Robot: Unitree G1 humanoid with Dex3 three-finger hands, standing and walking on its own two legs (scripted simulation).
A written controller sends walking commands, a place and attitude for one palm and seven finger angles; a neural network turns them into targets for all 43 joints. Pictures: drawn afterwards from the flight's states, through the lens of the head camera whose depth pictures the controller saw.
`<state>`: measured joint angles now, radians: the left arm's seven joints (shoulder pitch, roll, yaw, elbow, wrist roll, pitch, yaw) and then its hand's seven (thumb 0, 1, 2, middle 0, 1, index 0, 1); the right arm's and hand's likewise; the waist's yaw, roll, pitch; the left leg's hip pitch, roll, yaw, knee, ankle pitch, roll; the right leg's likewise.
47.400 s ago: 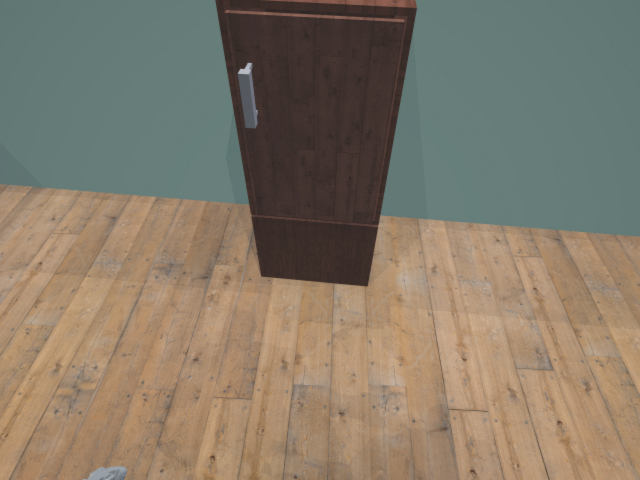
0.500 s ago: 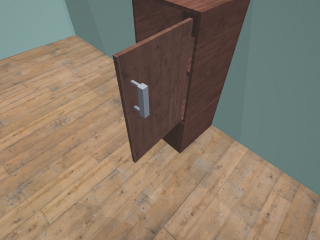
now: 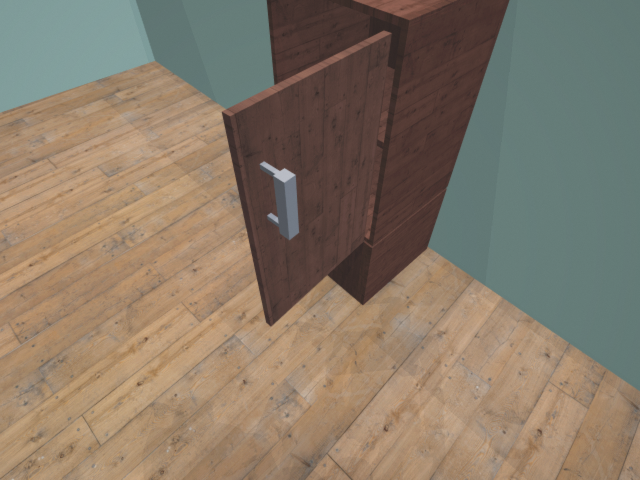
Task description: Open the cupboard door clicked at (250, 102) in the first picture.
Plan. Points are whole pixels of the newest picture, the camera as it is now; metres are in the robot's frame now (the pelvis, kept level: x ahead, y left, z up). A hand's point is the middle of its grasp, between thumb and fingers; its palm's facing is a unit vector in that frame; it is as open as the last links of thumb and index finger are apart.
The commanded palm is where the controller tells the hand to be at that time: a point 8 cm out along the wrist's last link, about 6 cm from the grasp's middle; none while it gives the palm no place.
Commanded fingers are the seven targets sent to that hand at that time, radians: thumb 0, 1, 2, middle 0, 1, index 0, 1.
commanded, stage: look to check the result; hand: left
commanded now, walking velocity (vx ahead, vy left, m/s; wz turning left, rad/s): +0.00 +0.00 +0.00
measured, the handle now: (278, 200) +0.54 +0.11 +0.02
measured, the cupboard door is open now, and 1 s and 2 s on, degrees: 94 94 94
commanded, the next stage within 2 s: stand and wait in 0.22 s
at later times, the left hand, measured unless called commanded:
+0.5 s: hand out of the picture +0.00 +0.15 -0.17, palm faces +0.04 -0.98 -0.19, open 7.4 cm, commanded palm none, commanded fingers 0.00 0.90 0.90 -0.20 -0.30 -0.20 -0.30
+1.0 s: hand out of the picture +0.01 +0.15 -0.17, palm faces +0.03 -0.98 -0.20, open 7.4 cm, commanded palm none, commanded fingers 0.00 0.90 0.90 -0.20 -0.30 -0.20 -0.30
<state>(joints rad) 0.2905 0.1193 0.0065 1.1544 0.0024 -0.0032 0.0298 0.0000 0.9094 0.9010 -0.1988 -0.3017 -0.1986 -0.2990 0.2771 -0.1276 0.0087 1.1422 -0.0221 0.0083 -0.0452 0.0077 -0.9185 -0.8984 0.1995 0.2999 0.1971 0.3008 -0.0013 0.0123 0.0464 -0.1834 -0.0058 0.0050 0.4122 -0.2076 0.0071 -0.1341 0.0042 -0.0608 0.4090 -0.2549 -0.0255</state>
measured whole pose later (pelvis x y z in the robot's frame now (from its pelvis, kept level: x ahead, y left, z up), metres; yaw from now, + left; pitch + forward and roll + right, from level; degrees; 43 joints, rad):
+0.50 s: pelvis +0.01 -0.01 +0.00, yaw +0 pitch -1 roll +0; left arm 0.27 0.13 0.01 1.15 0.00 -0.01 0.03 0.00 0.91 0.90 -0.20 -0.30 -0.20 -0.30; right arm 0.27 -0.14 0.01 1.15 -0.02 0.01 -0.04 0.00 -0.91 -0.90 0.20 0.30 0.20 0.30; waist 0.00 0.01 0.05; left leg -0.15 0.01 0.00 0.39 -0.22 -0.01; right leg -0.11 0.02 -0.06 0.39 -0.26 -0.04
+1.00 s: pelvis +0.02 -0.02 +0.00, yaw +0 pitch -1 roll +0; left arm 0.26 0.15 0.01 1.15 0.00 -0.01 0.03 0.00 0.91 0.90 -0.20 -0.30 -0.20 -0.30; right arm 0.25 -0.16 0.00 1.15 -0.02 0.01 -0.04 0.00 -0.91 -0.90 0.20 0.30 0.20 0.30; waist 0.00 0.01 0.05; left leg -0.14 0.02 0.00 0.38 -0.22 -0.02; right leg -0.09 0.03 -0.06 0.37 -0.26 -0.05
